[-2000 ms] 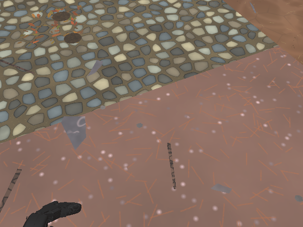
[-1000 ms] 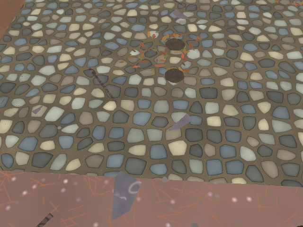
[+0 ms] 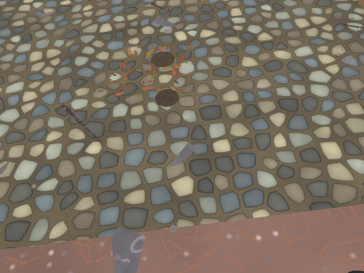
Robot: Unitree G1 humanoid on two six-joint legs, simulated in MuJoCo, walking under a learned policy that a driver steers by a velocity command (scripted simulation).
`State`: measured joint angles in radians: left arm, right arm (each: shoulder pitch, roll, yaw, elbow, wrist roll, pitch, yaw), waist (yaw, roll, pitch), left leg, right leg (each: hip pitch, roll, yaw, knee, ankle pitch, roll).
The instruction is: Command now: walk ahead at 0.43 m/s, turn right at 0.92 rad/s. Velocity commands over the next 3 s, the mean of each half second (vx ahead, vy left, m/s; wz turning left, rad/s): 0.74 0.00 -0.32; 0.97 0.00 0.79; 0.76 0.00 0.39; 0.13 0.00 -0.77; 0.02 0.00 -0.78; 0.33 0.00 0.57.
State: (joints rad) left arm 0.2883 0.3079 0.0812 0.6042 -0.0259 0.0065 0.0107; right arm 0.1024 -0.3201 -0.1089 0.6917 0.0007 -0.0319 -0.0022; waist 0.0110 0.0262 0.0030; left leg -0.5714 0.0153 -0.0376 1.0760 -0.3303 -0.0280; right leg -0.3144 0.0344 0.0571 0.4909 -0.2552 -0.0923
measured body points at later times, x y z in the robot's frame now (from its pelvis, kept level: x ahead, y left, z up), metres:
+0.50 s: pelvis +0.25 +0.03 +0.00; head +0.27 +0.05 +0.45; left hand +0.46 +0.24 -0.10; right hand +0.20 -0.25 -0.11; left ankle +0.20 +0.12 -0.74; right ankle +0.21 -0.10 -0.67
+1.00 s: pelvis +0.66 +0.01 -0.01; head +0.68 +0.02 +0.44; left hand +0.56 +0.30 -0.13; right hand +0.95 -0.19 -0.08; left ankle +0.73 +0.14 -0.66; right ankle +0.58 -0.13 -0.74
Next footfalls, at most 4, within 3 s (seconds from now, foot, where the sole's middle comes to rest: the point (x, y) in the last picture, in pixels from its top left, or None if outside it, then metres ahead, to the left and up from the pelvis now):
0.32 left None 0.24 0.11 -0.78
0.74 right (240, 229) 0.62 -0.12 -0.78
1.18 left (162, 154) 0.98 0.19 -0.78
1.58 right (149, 95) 1.35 0.27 -0.78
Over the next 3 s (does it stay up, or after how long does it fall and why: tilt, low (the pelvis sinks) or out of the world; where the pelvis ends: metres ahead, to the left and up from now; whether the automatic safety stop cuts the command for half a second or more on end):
stays up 1.37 0.37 -0.01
